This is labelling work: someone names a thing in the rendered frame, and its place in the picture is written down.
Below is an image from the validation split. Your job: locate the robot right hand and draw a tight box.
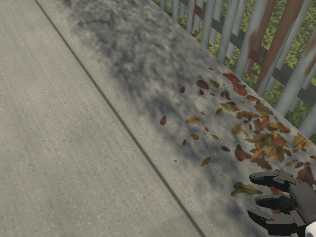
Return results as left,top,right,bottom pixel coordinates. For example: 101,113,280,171
247,169,316,237

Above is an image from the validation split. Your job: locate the right robot forearm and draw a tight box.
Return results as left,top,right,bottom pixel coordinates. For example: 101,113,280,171
305,221,316,237

